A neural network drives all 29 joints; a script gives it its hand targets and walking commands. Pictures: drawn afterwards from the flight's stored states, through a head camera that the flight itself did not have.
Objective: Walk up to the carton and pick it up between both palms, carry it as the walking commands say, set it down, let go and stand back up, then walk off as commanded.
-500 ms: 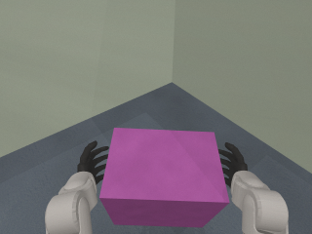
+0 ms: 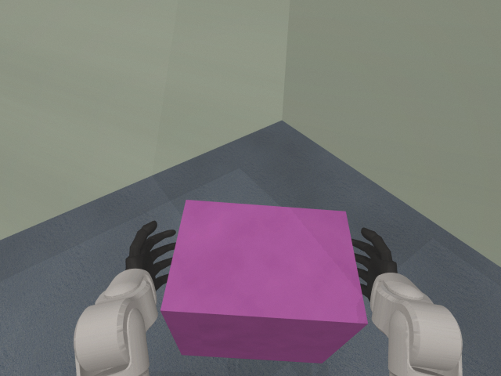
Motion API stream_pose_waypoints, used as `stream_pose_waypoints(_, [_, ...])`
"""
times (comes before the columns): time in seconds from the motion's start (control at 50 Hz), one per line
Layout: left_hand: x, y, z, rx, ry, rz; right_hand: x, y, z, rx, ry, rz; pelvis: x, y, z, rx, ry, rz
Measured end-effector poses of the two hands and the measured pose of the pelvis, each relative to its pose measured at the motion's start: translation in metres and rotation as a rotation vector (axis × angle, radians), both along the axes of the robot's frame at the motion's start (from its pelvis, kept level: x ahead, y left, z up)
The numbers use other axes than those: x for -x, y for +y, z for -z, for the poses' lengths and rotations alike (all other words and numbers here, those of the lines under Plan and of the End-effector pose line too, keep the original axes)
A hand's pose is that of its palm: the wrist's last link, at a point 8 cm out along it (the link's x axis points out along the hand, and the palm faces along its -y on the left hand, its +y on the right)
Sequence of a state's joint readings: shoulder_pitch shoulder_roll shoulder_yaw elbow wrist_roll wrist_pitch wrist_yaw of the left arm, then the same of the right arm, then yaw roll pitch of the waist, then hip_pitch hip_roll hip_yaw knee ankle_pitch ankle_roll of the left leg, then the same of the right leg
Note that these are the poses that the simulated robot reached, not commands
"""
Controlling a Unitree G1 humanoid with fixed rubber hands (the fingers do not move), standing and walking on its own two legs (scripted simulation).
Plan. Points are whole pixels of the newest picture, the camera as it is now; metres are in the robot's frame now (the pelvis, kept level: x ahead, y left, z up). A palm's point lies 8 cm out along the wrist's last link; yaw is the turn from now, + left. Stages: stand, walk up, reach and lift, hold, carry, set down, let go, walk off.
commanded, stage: carry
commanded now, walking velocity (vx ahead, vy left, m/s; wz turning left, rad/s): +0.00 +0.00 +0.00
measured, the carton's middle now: (258, 287) +0.26 +0.01 +0.03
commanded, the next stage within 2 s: hold in 0.42 s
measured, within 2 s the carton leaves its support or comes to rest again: neither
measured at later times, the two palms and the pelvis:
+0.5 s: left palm (160, 279) +0.26 +0.16 +0.06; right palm (374, 284) +0.25 -0.17 +0.05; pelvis -0.01 +0.00 +0.00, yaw -2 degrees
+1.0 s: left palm (160, 296) +0.26 +0.16 +0.01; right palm (355, 288) +0.27 -0.15 +0.01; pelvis +0.01 -0.01 +0.01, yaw -4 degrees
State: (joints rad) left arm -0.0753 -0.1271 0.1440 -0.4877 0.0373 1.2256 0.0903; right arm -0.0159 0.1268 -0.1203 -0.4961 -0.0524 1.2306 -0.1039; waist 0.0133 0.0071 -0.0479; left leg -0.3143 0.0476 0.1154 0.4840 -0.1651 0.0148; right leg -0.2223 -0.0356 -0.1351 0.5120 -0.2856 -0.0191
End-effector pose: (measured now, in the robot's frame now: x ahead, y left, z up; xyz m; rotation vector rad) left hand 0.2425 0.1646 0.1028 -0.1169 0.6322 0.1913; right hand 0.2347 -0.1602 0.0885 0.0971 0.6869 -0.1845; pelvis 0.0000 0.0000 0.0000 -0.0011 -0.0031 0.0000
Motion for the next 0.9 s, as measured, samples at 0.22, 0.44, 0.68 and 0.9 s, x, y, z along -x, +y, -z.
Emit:
stream_pose_waypoints(0.22, [0.002,0.001,0.008,0.025,0.010,-0.004,0.001,0.000,-0.001,0.019,0.010,-0.001,0.001,-0.001,0.001,0.002,-0.002,0.000])
stream_pose_waypoints(0.44, [-0.003,-0.005,0.004,-0.004,-0.006,0.011,0.000,-0.006,0.002,0.015,-0.005,0.009,-0.001,-0.003,0.001,-0.003,-0.005,0.010])
stream_pose_waypoints(0.68, [-0.013,-0.024,0.096,-0.128,0.121,0.102,-0.006,-0.014,0.083,0.153,0.080,-0.022,-0.001,-0.010,-0.001,-0.010,-0.033,0.079])
stream_pose_waypoints(0.9, [-0.032,-0.010,0.063,-0.118,0.014,0.027,-0.034,0.001,0.048,0.147,-0.029,-0.031,-0.011,-0.007,-0.007,-0.010,-0.092,0.090])
